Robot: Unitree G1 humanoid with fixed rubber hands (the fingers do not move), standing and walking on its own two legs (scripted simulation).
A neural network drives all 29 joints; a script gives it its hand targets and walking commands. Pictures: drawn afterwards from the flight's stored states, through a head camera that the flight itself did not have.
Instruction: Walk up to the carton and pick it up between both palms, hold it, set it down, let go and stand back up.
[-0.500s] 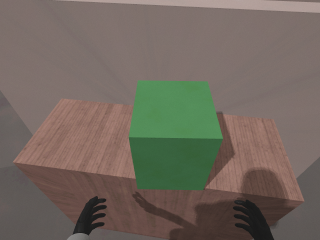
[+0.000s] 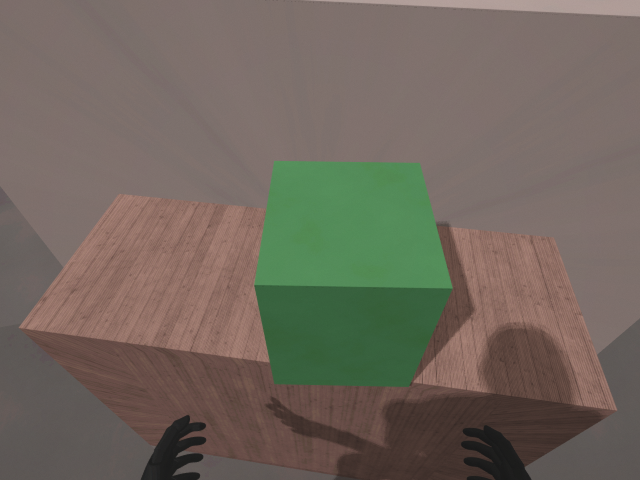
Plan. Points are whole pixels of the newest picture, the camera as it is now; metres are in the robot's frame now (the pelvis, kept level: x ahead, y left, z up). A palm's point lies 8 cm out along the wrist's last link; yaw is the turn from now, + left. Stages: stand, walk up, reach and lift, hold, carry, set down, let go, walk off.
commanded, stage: set down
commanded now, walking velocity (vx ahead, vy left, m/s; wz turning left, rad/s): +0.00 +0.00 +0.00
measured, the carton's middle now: (344, 278) +0.39 +0.00 +0.03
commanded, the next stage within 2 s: let go in 0.10 s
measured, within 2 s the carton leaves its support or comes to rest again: neither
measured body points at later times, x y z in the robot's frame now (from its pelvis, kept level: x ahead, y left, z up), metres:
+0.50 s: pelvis +0.01 +0.00 +0.00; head +0.02 +0.01 +0.45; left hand +0.17 +0.23 -0.09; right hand +0.16 -0.22 -0.09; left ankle +0.00 +0.14 -0.74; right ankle +0.00 -0.11 -0.74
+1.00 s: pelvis +0.01 +0.00 +0.00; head -0.01 +0.01 +0.45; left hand +0.14 +0.29 -0.09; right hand +0.15 -0.30 -0.08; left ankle +0.00 +0.14 -0.74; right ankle +0.00 -0.11 -0.74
